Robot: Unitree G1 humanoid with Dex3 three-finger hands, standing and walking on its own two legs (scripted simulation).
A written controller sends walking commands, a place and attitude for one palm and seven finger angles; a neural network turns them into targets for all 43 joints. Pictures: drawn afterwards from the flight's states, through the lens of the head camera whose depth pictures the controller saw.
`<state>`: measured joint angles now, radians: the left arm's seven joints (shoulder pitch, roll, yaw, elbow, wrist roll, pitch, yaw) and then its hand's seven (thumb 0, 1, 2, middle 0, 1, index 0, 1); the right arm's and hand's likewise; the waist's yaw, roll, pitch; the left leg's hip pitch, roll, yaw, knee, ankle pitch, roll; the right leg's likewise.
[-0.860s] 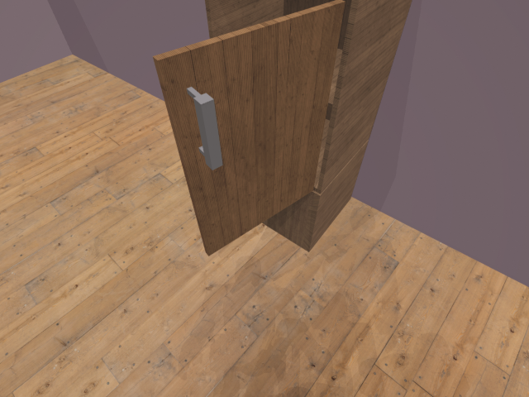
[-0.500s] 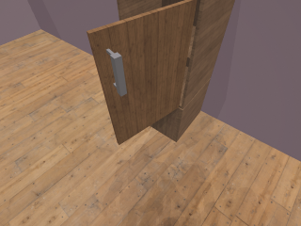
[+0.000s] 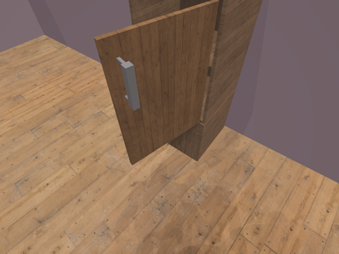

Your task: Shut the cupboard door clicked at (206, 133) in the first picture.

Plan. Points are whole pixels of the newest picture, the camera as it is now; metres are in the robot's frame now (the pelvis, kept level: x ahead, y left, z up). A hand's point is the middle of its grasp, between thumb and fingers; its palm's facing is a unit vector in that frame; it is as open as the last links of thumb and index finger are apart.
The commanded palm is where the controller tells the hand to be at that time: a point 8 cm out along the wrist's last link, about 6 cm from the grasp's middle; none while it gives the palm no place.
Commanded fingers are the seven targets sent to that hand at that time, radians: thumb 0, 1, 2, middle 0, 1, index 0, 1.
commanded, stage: walk to a spot facing it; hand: left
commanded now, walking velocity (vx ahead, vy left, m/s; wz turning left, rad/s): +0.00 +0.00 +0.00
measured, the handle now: (127, 84) +0.54 +0.15 +0.10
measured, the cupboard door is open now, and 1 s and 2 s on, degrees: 75 75 75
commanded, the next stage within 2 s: none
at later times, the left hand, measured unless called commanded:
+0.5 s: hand out of the picture +0.05 +0.19 -0.18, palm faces -0.12 -0.96 -0.24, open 7.4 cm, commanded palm none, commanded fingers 0.00 0.90 0.90 -0.20 -0.30 -0.20 -0.30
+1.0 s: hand out of the picture +0.12 +0.16 -0.19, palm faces -0.39 -0.90 -0.22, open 7.4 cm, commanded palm none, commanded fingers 0.00 0.90 0.90 -0.20 -0.30 -0.20 -0.30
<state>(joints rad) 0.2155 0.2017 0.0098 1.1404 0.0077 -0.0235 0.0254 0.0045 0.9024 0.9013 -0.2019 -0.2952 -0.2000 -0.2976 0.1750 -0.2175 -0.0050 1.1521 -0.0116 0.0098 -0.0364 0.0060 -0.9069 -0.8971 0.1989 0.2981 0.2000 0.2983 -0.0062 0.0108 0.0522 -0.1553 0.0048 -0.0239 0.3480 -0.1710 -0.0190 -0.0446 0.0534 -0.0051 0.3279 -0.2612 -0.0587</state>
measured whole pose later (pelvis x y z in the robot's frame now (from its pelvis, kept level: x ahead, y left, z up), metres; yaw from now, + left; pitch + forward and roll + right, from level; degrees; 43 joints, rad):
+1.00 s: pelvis -0.02 +0.00 -0.02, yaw -27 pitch +2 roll +0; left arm 0.20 0.22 0.08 0.93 0.02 0.06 0.00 0.01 0.90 0.90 -0.20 -0.30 -0.20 -0.30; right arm 0.09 -0.20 -0.05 0.88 -0.01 0.01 -0.04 0.01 -0.91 -0.90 0.20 0.30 0.20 0.30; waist 0.02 -0.03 0.10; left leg -0.29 0.04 -0.01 0.56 -0.29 -0.01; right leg -0.38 0.10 0.14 0.71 -0.41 0.00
